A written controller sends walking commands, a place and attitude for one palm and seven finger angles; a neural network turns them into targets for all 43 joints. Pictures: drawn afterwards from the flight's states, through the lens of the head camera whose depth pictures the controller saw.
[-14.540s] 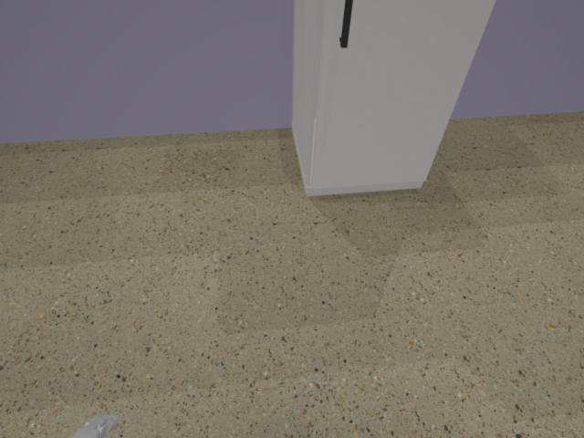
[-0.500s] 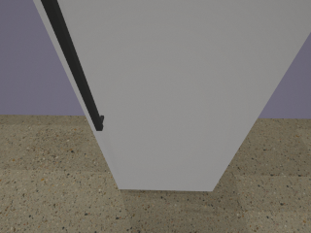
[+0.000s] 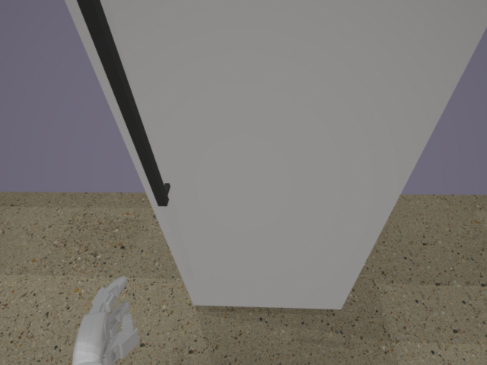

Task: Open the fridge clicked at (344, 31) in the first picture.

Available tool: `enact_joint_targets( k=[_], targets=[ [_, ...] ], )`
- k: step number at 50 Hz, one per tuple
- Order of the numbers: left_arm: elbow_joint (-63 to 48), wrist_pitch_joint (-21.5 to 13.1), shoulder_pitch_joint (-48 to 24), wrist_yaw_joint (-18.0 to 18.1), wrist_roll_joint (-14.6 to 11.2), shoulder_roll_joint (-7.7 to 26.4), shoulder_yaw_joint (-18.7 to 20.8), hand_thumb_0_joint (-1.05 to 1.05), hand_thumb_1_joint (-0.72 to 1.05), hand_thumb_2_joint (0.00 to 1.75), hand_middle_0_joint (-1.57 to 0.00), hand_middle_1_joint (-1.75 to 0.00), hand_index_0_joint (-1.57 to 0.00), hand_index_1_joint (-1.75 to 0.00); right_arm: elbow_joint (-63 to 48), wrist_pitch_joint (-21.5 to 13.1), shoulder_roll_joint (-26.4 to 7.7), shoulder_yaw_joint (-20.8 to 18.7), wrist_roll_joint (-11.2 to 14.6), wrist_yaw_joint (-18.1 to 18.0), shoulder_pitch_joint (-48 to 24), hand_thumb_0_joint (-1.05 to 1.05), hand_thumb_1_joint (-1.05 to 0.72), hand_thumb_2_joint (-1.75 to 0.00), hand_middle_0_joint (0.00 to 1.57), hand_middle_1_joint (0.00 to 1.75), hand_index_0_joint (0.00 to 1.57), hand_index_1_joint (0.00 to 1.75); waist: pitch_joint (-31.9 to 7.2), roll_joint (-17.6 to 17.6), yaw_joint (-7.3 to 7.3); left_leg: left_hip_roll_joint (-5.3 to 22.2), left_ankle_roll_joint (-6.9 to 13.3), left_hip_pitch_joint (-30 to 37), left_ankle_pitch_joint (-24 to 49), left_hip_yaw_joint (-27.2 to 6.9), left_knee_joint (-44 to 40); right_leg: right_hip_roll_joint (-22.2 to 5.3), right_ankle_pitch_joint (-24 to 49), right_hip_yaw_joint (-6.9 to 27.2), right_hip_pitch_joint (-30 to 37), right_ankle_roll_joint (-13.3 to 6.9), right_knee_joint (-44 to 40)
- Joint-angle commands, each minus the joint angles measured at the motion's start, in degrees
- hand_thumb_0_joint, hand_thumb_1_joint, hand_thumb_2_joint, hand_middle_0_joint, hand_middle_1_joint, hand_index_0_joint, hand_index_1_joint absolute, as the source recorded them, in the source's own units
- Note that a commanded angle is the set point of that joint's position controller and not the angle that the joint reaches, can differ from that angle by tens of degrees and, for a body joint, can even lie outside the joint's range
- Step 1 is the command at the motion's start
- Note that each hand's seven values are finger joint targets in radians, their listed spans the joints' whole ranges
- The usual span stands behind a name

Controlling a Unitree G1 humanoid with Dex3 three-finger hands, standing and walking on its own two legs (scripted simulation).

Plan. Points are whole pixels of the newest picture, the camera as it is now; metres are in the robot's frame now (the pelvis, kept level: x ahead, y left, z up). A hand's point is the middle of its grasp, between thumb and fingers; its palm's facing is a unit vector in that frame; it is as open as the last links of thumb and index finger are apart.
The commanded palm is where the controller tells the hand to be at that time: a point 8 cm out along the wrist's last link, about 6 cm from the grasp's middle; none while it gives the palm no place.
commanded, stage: raise the hand to about handle height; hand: left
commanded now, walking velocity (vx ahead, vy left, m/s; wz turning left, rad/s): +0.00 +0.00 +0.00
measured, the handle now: (135, 110) +0.45 +0.20 +0.22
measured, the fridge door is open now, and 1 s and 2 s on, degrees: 0 0 0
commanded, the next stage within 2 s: move the hooked fingers beside the handle in 1.92 s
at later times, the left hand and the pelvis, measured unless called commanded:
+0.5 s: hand (121, 308) +0.19 +0.19 +0.05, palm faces -0.02 -0.99 -0.10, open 10.2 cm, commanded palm +0.16 +0.26 +0.04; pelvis -0.01 +0.01 -0.05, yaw +3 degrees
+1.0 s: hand (80, 255) +0.25 +0.25 +0.11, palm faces +0.03 -1.00 -0.09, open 13.1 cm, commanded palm +0.21 +0.30 +0.12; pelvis +0.01 +0.01 -0.01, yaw +1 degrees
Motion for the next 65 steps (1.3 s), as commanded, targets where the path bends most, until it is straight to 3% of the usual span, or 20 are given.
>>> enact_joint_targets(
  k=[1,2,3,5,8,12,14,17,20,22,26,30,33,38,42,48,52,56,59,65],
  targets=[
    [-1.5,-14.6,1.2,-7.0,-1.9,-3.1,1.4,0.00,0.67,0.80,-0.22,-0.45,-0.22,-0.45,-14.6,-6.7,-6.8,-3.5,-1.9,0.2,-9.2,0.00,-0.90,-0.90,0.20,0.30,0.20,0.30,6.4,-23.0,0.48,-2.2,0.4,-14.6,-5.8,-2.8,3.1,1.7,-18.8,1.9,-16.2,0.5,-4.3],
    [1.1,-18.4,7.6,-10.3,-3.3,-3.2,3.1,0.00,0.64,0.79,-0.22,-0.47,-0.22,-0.47,-16.2,-6.6,-6.7,-4.1,-2.1,1.2,-9.7,0.00,-0.90,-0.90,0.20,0.30,0.20,0.30,5.4,-25.0,2.51,-2.3,0.0,-18.1,-5.6,-2.6,5.1,1.6,-19.4,2.7,-16.2,0.4,-2.4],
    [3.9,-21.5,13.3,-14.1,-4.2,0.1,8.1,0.00,0.62,0.78,-0.22,-0.48,-0.22,-0.48,-17.5,-5.7,-7.1,-5.1,-1.9,2.6,-9.9,0.00,-0.90,-0.90,0.20,0.30,0.20,0.30,3.5,-20.7,5.07,-2.8,-0.5,-18.5,-3.5,-2.1,6.2,1.8,-15.3,3.3,-13.6,-0.6,-0.2],
    [1.3,-26.5,13.5,-21.6,-6.2,3.0,10.9,0.00,0.57,0.76,-0.22,-0.51,-0.22,-0.51,-22.8,-4.4,-8.1,-5.5,-2.2,4.5,-13.3,0.00,-0.90,-0.90,0.20,0.30,0.20,0.30,-1.0,-14.1,4.89,-4.0,-0.9,-19.8,-1.1,-0.5,10.2,1.3,-6.1,3.3,-10.4,-1.7,4.6],
    [-6.1,-23.0,13.7,-22.5,-4.4,8.6,16.3,0.00,0.50,0.73,-0.23,-0.55,-0.23,-0.55,-27.0,-1.3,-7.1,-5.8,-1.5,5.0,-14.5,0.00,-0.90,-0.90,0.20,0.30,0.20,0.30,-8.7,-1.9,7.96,-4.3,0.1,-20.5,2.8,1.2,11.1,1.1,2.6,3.3,-7.8,-1.8,9.2],
    [-30.3,-23.8,-0.6,-17.3,-5.1,7.8,14.0,0.00,0.41,0.69,-0.24,-0.62,-0.24,-0.62,-30.6,-0.8,-4.8,-4.5,-1.9,3.8,-11.8,0.00,-0.90,-0.90,0.20,0.30,0.20,0.30,-15.4,6.8,4.16,-2.6,1.0,-14.8,5.9,-0.4,12.0,2.4,6.3,2.5,-9.9,-1.7,11.8],
    [-40.2,-28.1,-7.2,-15.1,-4.5,8.3,12.2,0.00,0.36,0.67,-0.24,-0.64,-0.24,-0.64,-29.0,-1.1,-4.9,-4.1,-2.6,3.2,-9.1,0.00,-0.90,-0.90,0.20,0.30,0.20,0.30,-17.0,6.4,1.11,-1.6,1.4,-12.5,7.3,-2.5,14.0,3.3,6.7,2.6,-13.1,-1.6,12.6],
    [-37.9,-32.5,-11.8,-17.0,-4.5,5.3,6.2,0.00,0.29,0.64,-0.24,-0.69,-0.24,-0.69,-25.6,-2.8,-5.7,-2.7,-2.3,2.4,-7.6,0.00,-0.90,-0.90,0.20,0.30,0.20,0.30,-11.6,4.6,-3.28,-0.8,1.4,-13.8,2.9,-4.6,15.7,3.8,1.5,2.2,-19.8,-1.3,12.1],
    [-31.0,-29.5,-13.8,-23.0,-4.9,5.4,2.6,0.00,0.22,0.61,-0.25,-0.74,-0.25,-0.74,-24.4,-4.3,-7.4,-1.9,-1.2,1.4,-7.9,0.00,-0.90,-0.90,0.20,0.30,0.20,0.30,-8.4,1.8,-4.94,-0.4,1.6,-15.0,-3.3,-6.1,14.6,3.9,-3.7,2.2,-20.7,-1.1,10.2],
    [-23.9,-22.4,-12.0,-26.0,-5.1,8.4,5.4,0.00,0.18,0.59,-0.25,-0.76,-0.25,-0.76,-24.8,-4.0,-8.1,-1.7,-0.3,0.5,-8.3,0.00,-0.90,-0.90,0.20,0.30,0.20,0.30,-8.5,-2.9,-3.81,-0.8,1.7,-17.6,-7.5,-6.4,12.7,3.6,-8.1,2.9,-18.4,-0.6,7.7],
    [-19.3,-7.6,-6.1,-27.6,-7.9,14.0,16.6,0.00,0.08,0.55,-0.26,-0.82,-0.26,-0.82,-27.5,-2.0,-7.2,-1.2,0.4,-0.6,-12.2,0.00,-0.90,-0.90,0.20,0.30,0.20,0.30,-14.5,-5.5,3.00,-1.7,1.4,-16.2,-2.1,-5.1,8.4,2.2,-4.0,2.0,-8.2,-0.3,5.7],
    [-28.7,-5.7,-4.7,-22.1,-13.0,14.9,25.0,0.00,-0.01,0.51,-0.27,-0.88,-0.27,-0.88,-28.0,-1.8,-4.3,-0.3,-0.1,-0.2,-13.3,0.00,-0.90,-0.90,0.20,0.30,0.20,0.30,-17.5,-3.2,6.11,-1.4,0.6,-12.1,8.2,-5.0,6.4,2.6,7.1,-0.3,-1.6,-0.6,6.9],
    [-33.9,-10.3,-6.1,-18.8,-12.1,14.9,25.0,0.00,-0.08,0.48,-0.27,-0.93,-0.27,-0.93,-26.5,-3.4,-4.3,-0.5,-0.9,0.7,-11.3,0.00,-0.90,-0.90,0.20,0.30,0.20,0.30,-16.1,-2.2,5.49,-0.9,0.2,-10.1,12.8,-4.9,5.6,3.4,11.0,-0.6,-2.0,-0.9,6.8],
    [-26.0,-10.8,-13.1,-24.0,-9.3,11.0,15.9,0.00,-0.20,0.43,-0.28,-1.00,-0.28,-1.00,-23.6,-5.4,-7.1,-0.8,-0.2,0.6,-8.5,0.00,-0.90,-0.90,0.20,0.30,0.20,0.30,-7.6,0.3,0.06,-0.6,0.9,-9.0,7.1,-4.4,4.9,3.4,6.8,0.2,-8.2,-0.7,3.6],
    [-24.0,-6.4,-18.5,-28.1,-10.3,17.8,20.4,0.00,-0.29,0.39,-0.29,-1.07,-0.29,-1.07,-23.6,-6.5,-8.4,-1.0,0.7,-1.4,-9.0,0.00,-0.90,-0.90,0.20,0.30,0.20,0.30,-9.7,-0.7,1.39,-0.9,1.4,-7.1,3.2,-5.0,2.5,2.8,2.2,1.1,-5.3,-0.5,0.5],
    [-28.2,-5.8,-24.9,-25.8,-12.6,24.6,29.9,0.00,-0.43,0.33,-0.29,-1.15,-0.29,-1.15,-23.7,-6.6,-7.4,0.1,0.0,-1.8,-10.2,0.00,-0.90,-0.90,0.20,0.30,0.20,0.30,-13.7,1.7,4.21,-0.9,0.9,-0.6,12.4,-5.5,-0.1,3.4,10.9,0.1,2.0,-1.1,-0.3],
    [-22.6,-2.6,-27.0,-26.8,-12.6,21.0,26.9,0.00,-0.50,0.30,-0.30,-1.20,-0.30,-1.20,-23.0,-6.4,-7.3,0.8,0.5,-1.3,-10.7,0.00,-0.90,-0.90,0.20,0.30,0.20,0.30,-9.5,5.7,3.86,-0.8,0.2,0.9,15.1,-4.9,-1.7,3.4,14.3,-0.3,1.4,-1.2,-1.3],
    [-15.1,5.1,-30.6,-30.0,-11.6,21.3,24.6,0.00,-0.50,0.30,-0.30,-1.20,-0.30,-1.20,-23.1,-5.1,-8.1,1.1,1.3,-1.8,-10.8,0.00,-0.90,-0.90,0.20,0.30,0.20,0.30,-4.0,1.1,2.99,-0.9,1.0,-0.7,9.7,-4.6,-3.5,3.2,11.2,0.3,0.2,-0.7,-4.5],
    [-14.9,8.1,-35.8,-31.1,-11.3,25.2,27.1,0.00,-0.50,0.30,-0.30,-1.20,-0.30,-1.20,-23.8,-3.8,-8.5,1.3,1.5,-2.2,-11.5,0.00,-0.90,-0.90,0.20,0.30,0.20,0.30,-6.1,-2.4,3.01,-1.1,1.6,0.3,8.5,-4.7,-3.9,3.1,9.6,0.9,1.6,-0.5,-6.0],
    [-22.5,3.2,-46.4,-30.1,-11.9,32.1,33.3,0.00,-0.50,0.30,-0.30,-1.20,-0.30,-1.20,-24.1,-4.1,-6.8,2.3,0.9,-2.6,-13.3,0.00,-0.90,-0.90,0.20,0.30,0.20,0.30,-14.8,3.5,3.66,-1.5,1.5,7.1,11.9,-4.8,-4.8,3.3,11.6,1.3,6.4,-1.0,-6.8]
  ],
)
